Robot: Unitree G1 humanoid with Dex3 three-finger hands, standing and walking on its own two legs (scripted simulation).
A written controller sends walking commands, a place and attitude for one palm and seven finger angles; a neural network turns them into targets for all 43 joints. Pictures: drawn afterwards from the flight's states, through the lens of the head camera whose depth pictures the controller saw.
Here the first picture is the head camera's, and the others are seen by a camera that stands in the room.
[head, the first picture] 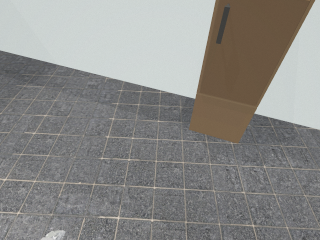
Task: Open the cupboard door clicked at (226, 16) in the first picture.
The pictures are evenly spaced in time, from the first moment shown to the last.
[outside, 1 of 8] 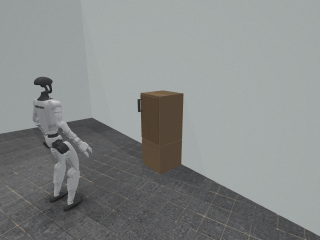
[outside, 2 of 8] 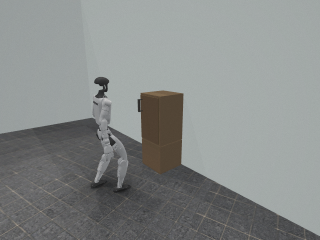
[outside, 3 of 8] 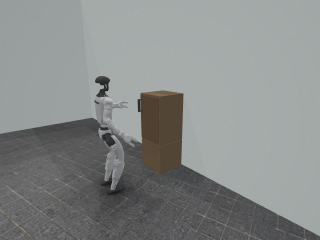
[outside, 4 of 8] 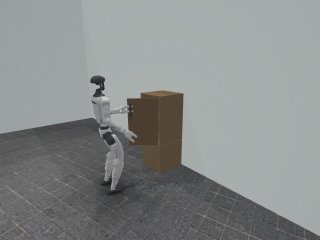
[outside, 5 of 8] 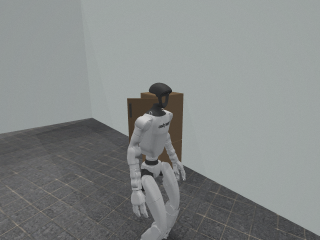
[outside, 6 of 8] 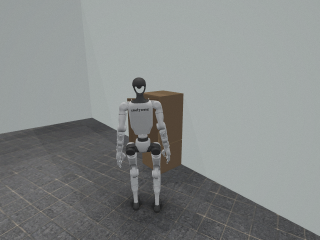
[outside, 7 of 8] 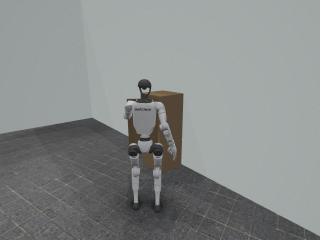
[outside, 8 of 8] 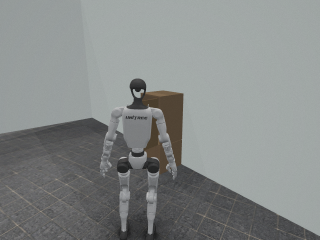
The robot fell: no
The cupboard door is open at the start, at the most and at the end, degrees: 0 99 96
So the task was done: yes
